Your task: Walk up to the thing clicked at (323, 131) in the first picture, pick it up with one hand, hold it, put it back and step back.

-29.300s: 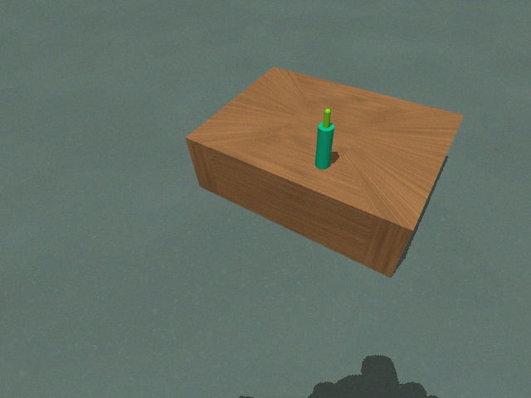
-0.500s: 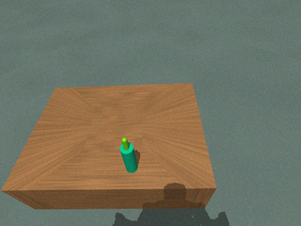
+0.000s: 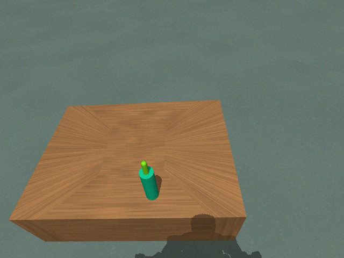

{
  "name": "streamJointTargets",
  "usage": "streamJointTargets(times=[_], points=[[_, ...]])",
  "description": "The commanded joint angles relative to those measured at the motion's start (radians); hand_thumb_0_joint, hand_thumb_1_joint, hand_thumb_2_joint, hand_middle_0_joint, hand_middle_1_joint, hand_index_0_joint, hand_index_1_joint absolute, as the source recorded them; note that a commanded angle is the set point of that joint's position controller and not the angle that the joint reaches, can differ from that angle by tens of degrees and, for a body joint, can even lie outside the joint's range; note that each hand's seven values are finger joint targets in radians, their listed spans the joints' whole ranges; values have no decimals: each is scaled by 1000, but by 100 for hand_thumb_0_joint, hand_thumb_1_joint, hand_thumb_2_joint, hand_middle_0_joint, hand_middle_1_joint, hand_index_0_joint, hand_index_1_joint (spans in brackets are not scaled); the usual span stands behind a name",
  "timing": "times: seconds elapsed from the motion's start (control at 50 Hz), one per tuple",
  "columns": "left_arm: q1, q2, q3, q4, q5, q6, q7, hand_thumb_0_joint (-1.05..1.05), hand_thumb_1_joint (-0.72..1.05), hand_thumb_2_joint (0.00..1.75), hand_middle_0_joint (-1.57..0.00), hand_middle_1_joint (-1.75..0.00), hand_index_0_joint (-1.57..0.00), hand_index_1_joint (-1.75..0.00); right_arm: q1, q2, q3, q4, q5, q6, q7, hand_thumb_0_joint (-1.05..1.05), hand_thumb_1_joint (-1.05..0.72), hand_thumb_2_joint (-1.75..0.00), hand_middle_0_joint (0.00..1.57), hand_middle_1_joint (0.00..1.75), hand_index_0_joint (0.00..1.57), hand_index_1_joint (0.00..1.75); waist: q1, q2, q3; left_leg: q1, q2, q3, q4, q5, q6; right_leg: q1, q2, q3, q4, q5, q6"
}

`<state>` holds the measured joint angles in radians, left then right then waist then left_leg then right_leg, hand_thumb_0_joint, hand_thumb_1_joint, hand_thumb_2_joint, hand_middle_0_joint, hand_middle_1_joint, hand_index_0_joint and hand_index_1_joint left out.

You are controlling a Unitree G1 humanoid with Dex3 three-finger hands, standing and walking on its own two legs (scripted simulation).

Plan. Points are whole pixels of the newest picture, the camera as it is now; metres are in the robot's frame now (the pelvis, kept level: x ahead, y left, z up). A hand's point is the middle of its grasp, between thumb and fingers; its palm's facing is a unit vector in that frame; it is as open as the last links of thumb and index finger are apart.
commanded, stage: stand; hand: left
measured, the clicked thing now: (148, 179) +0.49 +0.17 -0.31
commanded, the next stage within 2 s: step back in 1.56 s
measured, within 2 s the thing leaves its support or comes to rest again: neither
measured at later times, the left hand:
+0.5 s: hand out of the picture +0.08 +0.24 -0.16, palm faces -0.02 -0.94 -0.34, open 7.4 cm
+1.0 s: hand out of the picture +0.08 +0.24 -0.15, palm faces -0.01 -0.94 -0.34, open 7.4 cm
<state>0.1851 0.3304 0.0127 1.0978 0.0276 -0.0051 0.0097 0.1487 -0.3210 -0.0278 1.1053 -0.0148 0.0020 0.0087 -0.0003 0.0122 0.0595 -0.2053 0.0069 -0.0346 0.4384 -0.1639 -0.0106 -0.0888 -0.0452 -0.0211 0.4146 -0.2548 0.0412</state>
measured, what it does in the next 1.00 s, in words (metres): stands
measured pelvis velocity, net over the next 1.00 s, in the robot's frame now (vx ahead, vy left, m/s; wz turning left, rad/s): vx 0.02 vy -0.01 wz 0.00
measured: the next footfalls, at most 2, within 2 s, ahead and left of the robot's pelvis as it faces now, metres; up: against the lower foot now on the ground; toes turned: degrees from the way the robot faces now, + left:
none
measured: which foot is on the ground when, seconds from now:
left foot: down 0.00-1.00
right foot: down 0.00-1.00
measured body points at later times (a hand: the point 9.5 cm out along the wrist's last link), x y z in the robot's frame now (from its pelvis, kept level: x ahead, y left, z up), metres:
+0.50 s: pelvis +0.01 +0.00 +0.00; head +0.01 +0.00 +0.45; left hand +0.08 +0.29 -0.13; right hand +0.07 -0.30 -0.13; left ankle +0.05 +0.12 -0.74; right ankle -0.01 -0.15 -0.74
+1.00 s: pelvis +0.02 -0.01 +0.01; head +0.02 -0.01 +0.45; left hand +0.09 +0.29 -0.13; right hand +0.09 -0.31 -0.13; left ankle +0.05 +0.12 -0.74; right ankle -0.01 -0.15 -0.74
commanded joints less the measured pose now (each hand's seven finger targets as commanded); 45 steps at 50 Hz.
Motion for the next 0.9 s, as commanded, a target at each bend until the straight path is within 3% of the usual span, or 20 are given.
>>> streamJointTargets(times=[0.0,0.06,0.12,0.18,0.28,0.4,0.46,0.56,0.74,0.78,0.88], points=[[-37,204,35,-51,-5,-28,16,0,90,90,-20,-30,-20,-30,-45,-199,-35,-50,-1,-22,-17,0,-90,-90,20,30,20,30,2,-4,-24,43,88,-98,-104,-15,32,-66,-79,81,-128,-9,-55],[-53,210,39,-42,-8,-29,17,0,90,90,-20,-30,-20,-30,-43,-199,-32,-40,-1,-23,-18,0,-90,-90,20,30,20,30,-1,-5,-43,54,90,-93,-103,37,32,-43,-84,85,-124,38,-54],[-50,211,37,-33,-10,-26,15,0,90,90,-20,-30,-20,-30,-53,-209,-31,-34,0,-23,-18,0,-90,-90,20,30,20,30,1,0,-19,51,92,-99,-120,12,31,-56,-80,80,-133,19,-54],[-63,215,40,-34,-11,-29,15,0,90,90,-20,-30,-20,-30,-40,-212,-28,-28,1,-25,-20,0,-90,-90,20,30,20,30,-3,-9,-59,76,96,-87,-107,101,32,-25,-85,79,-123,100,-48],[-65,213,40,-22,-11,-21,12,0,90,90,-20,-30,-20,-30,-39,-214,-24,-17,2,-22,-22,0,-90,-90,20,30,20,30,-1,9,-18,39,97,-98,-144,19,27,-37,-75,69,-126,24,-52],[-69,213,39,-18,-11,-24,10,0,90,90,-20,-30,-20,-30,-53,-217,-25,-16,3,-28,-22,0,-90,-90,20,30,20,30,0,-5,-48,72,102,-92,-128,96,30,-17,-85,74,-136,74,-52],[-79,214,40,-17,-11,-23,10,0,90,90,-20,-30,-20,-30,-54,-220,-24,-13,3,-28,-21,0,-90,-90,20,30,20,30,-3,1,-36,67,102,-96,-139,69,27,-33,-82,71,-138,48,-52],[-80,214,40,-20,-13,-24,8,0,90,90,-20,-30,-20,-30,-59,-224,-23,-10,2,-29,-22,0,-90,-90,20,30,20,30,-4,-4,-75,100,107,-85,-121,152,28,-10,-85,68,-129,121,-48],[-78,216,39,-17,-10,-21,7,0,90,90,-20,-30,-20,-30,-75,-224,-21,-7,4,-26,-21,0,-90,-90,20,30,20,30,-3,-3,-41,88,106,-88,-140,98,22,-35,-82,63,-143,78,-49],[-74,213,39,-21,-10,-23,8,0,90,90,-20,-30,-20,-30,-77,-227,-22,-9,3,-29,-22,0,-90,-90,20,30,20,30,0,-4,-76,112,110,-83,-121,175,27,-15,-87,63,-137,145,-46],[-74,219,41,-25,-15,-26,9,0,90,90,-20,-30,-20,-30,-78,-228,-19,-9,4,-30,-22,0,-90,-90,20,30,20,30,1,-6,-97,125,111,-73,-105,258,27,12,-90,62,-129,236,-41]])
